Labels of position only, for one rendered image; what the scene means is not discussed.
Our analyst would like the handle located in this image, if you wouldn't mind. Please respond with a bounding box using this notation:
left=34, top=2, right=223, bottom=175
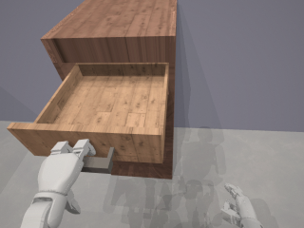
left=81, top=147, right=115, bottom=174

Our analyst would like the drawer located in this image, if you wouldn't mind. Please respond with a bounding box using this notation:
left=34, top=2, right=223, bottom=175
left=7, top=63, right=169, bottom=163

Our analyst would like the cabinet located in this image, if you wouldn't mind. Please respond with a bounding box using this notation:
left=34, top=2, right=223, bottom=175
left=41, top=0, right=178, bottom=180

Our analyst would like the right robot hand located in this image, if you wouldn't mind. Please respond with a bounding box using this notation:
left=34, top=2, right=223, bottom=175
left=220, top=182, right=257, bottom=227

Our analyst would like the left robot forearm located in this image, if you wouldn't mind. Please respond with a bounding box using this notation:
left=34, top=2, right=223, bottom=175
left=20, top=191, right=67, bottom=228

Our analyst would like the right robot forearm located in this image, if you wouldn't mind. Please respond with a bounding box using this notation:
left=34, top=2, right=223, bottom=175
left=239, top=218, right=264, bottom=228

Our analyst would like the left robot hand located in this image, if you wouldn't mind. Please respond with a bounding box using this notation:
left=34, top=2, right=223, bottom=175
left=37, top=139, right=96, bottom=215

